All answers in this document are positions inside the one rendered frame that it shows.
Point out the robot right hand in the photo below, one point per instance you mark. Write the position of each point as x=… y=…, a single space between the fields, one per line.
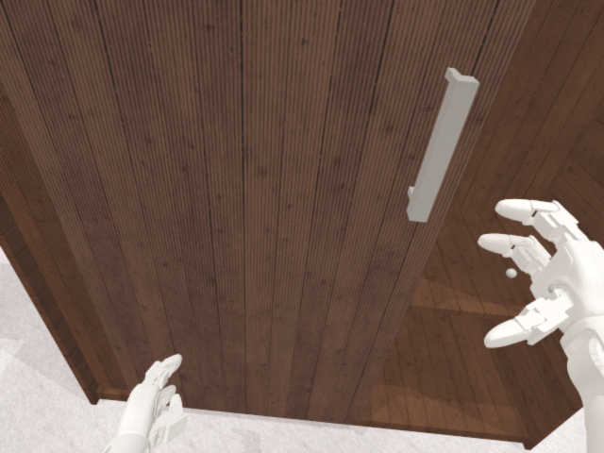
x=577 y=269

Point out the right robot forearm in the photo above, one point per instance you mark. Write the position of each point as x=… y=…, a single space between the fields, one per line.
x=583 y=344

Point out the wardrobe door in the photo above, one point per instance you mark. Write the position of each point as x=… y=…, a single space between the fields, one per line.
x=232 y=176
x=29 y=204

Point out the robot left hand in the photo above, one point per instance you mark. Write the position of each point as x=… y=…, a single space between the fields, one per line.
x=143 y=408

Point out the left robot forearm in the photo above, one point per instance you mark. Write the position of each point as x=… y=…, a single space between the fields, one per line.
x=128 y=443

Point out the handle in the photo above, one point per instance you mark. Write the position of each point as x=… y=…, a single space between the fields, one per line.
x=459 y=96

